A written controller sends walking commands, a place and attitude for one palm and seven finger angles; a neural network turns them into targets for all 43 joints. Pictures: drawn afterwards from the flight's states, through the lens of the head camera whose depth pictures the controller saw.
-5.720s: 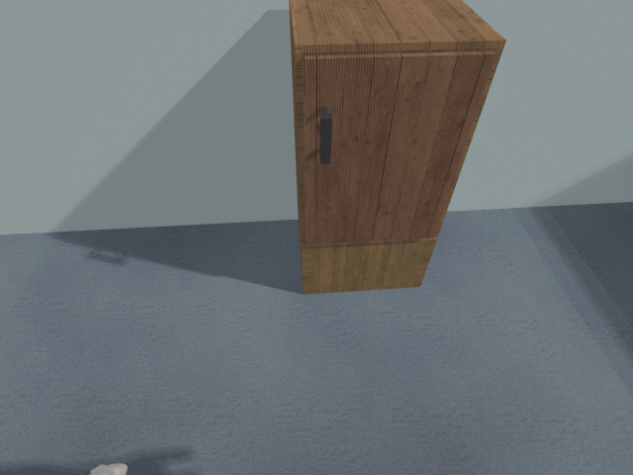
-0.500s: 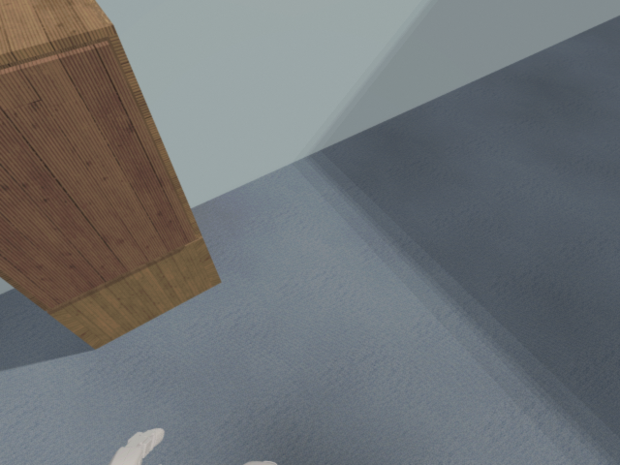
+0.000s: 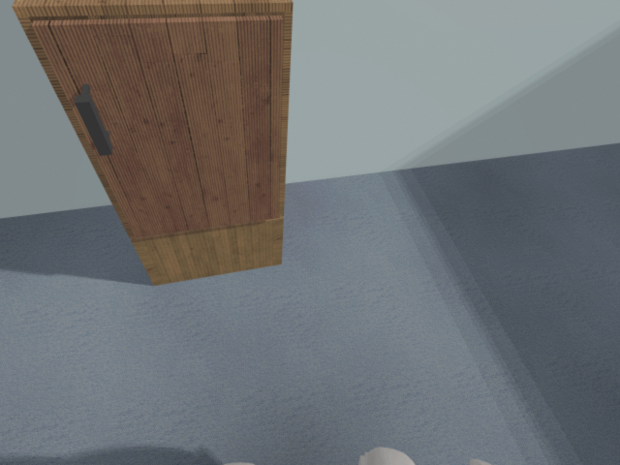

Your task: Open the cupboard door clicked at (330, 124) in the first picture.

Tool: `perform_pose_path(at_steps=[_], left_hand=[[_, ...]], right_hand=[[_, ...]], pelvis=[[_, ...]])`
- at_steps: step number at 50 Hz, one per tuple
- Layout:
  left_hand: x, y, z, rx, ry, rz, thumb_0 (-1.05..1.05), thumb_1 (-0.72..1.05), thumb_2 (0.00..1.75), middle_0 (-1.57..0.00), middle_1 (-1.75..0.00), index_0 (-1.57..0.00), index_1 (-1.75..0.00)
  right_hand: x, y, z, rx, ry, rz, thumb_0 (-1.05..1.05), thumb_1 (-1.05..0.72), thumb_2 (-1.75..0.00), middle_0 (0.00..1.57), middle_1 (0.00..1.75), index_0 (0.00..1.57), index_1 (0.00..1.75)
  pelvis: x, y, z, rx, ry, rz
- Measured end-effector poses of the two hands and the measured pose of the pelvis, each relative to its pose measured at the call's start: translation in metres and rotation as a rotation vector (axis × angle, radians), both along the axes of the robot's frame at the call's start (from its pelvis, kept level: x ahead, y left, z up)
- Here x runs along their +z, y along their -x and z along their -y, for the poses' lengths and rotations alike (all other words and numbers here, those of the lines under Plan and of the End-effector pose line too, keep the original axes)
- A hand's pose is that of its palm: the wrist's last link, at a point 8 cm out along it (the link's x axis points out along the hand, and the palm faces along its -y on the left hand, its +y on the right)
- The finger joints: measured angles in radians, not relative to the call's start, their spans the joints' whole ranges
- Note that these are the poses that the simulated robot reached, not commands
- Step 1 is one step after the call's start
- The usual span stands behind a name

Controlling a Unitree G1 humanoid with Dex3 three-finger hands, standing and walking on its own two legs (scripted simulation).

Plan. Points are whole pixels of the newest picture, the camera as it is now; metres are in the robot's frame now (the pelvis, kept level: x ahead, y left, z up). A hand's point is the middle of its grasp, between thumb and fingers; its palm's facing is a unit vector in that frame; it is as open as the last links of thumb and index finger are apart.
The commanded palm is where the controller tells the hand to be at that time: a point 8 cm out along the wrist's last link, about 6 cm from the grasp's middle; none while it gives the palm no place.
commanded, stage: turn to face it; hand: left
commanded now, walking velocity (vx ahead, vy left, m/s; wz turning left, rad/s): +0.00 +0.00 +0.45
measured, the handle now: (96, 120) +0.69 +0.47 -0.02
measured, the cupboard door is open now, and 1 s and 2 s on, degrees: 0 0 0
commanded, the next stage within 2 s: take the last steps up to it in 0.38 s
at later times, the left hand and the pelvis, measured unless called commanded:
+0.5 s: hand out of the picture +0.02 +0.16 -0.14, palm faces +0.23 -0.94 -0.25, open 7.4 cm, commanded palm none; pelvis -0.01 -0.04 +0.01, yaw +13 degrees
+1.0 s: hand out of the picture +0.03 +0.22 -0.16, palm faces +0.31 -0.93 -0.19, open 7.4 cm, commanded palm none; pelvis +0.05 +0.03 +0.01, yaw +16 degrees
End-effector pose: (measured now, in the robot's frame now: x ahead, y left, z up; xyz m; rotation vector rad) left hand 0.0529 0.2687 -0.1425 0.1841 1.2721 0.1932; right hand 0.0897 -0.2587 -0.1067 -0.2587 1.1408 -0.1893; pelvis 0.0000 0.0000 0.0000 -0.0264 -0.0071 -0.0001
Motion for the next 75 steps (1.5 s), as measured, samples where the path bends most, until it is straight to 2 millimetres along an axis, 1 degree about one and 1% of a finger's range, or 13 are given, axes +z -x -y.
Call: perform_pose_path(at_steps=[7,15,27,36,39,43,47,52,56,58,61,67,75], left_hand=[[0.020,-0.013,0.002,0.037,-0.014,0.093,0.01,0.91,0.90,-0.19,-0.30,-0.20,-0.30],[0.029,-0.014,0.036,0.065,-0.047,0.173,0.00,0.91,0.90,-0.19,-0.30,-0.20,-0.30],[0.027,0.068,0.067,0.206,-0.010,0.058,0.00,0.90,0.90,-0.20,-0.30,-0.20,-0.30],[-0.005,0.151,0.042,0.346,0.067,-0.107,0.00,0.90,0.90,-0.20,-0.30,-0.20,-0.30],[-0.005,0.158,0.031,0.341,0.080,-0.172,0.01,0.90,0.90,-0.20,-0.30,-0.20,-0.30],[0.005,0.134,0.016,0.326,0.083,-0.147,0.01,0.91,0.90,-0.19,-0.30,-0.20,-0.30],[0.010,0.088,0.004,0.310,0.071,-0.078,0.01,0.91,0.90,-0.19,-0.30,-0.20,-0.30],[0.012,0.011,-0.002,0.258,0.059,0.003,0.01,0.91,0.90,-0.19,-0.30,-0.20,-0.30],[0.009,-0.061,0.000,0.202,0.044,0.081,0.01,0.91,0.90,-0.19,-0.30,-0.20,-0.30],[0.005,-0.091,0.002,0.194,0.027,0.141,0.00,0.91,0.90,-0.19,-0.30,-0.20,-0.30],[0.008,-0.110,0.009,0.223,0.028,0.180,0.00,0.91,0.90,-0.19,-0.30,-0.20,-0.30],[0.020,-0.110,0.002,0.286,0.002,0.119,-0.02,0.95,0.90,-0.20,-0.30,-0.20,-0.30],[0.007,-0.097,-0.006,0.332,0.080,-0.013,-0.01,0.92,0.90,-0.20,-0.30,-0.20,-0.30]], right_hand=[[-0.004,0.000,-0.011,0.045,-0.041,-0.039,0.00,-0.90,-0.90,0.20,0.30,0.21,0.30],[-0.032,0.002,0.006,0.067,-0.107,-0.068,0.00,-0.90,-0.90,0.20,0.30,0.21,0.30],[-0.029,-0.005,0.013,0.157,-0.096,-0.143,0.01,-0.90,-0.90,0.20,0.30,0.20,0.30],[-0.020,-0.033,-0.038,0.283,-0.043,-0.081,0.01,-0.90,-0.90,0.20,0.30,0.20,0.30],[-0.014,-0.029,-0.054,0.270,-0.047,-0.064,0.00,-0.90,-0.90,0.20,0.30,0.20,0.30],[-0.012,-0.010,-0.068,0.241,-0.062,-0.126,0.00,-0.90,-0.90,0.20,0.30,0.20,0.30],[-0.018,0.012,-0.076,0.206,-0.085,-0.231,0.00,-0.90,-0.90,0.20,0.30,0.20,0.30],[-0.029,0.029,-0.076,0.142,-0.111,-0.352,0.00,-0.90,-0.90,0.20,0.30,0.21,0.30],[-0.041,0.028,-0.068,0.093,-0.126,-0.434,0.00,-0.90,-0.90,0.20,0.30,0.21,0.30],[-0.050,0.019,-0.061,0.086,-0.130,-0.469,0.00,-0.90,-0.90,0.20,0.30,0.21,0.30],[-0.051,-0.016,-0.054,0.105,-0.120,-0.460,0.01,-0.90,-0.90,0.20,0.30,0.20,0.30],[-0.036,-0.128,-0.061,0.172,-0.101,-0.260,0.01,-0.91,-0.90,0.20,0.30,0.20,0.30],[-0.018,-0.246,-0.113,0.269,-0.104,-0.066,0.00,-0.91,-0.90,0.20,0.30,0.20,0.30]], pelvis=[[0.008,0.000,0.003,0.068,0.002,-0.004],[-0.002,0.002,0.030,0.132,-0.033,-0.003],[0.008,0.008,0.036,0.237,-0.055,0.013],[-0.003,0.008,-0.001,0.284,-0.023,-0.006],[0.001,0.000,-0.012,0.272,-0.021,0.003],[0.010,-0.016,-0.023,0.283,-0.016,0.004],[0.012,-0.035,-0.030,0.290,-0.023,0.005],[0.007,-0.067,-0.032,0.284,-0.040,0.006],[-0.004,-0.103,-0.027,0.276,-0.046,0.008],[-0.013,-0.120,-0.022,0.283,-0.046,0.013],[-0.011,-0.138,-0.020,0.299,-0.037,0.028],[0.006,-0.174,-0.027,0.307,-0.026,0.016],[0.009,-0.216,-0.059,0.304,-0.006,0.014]])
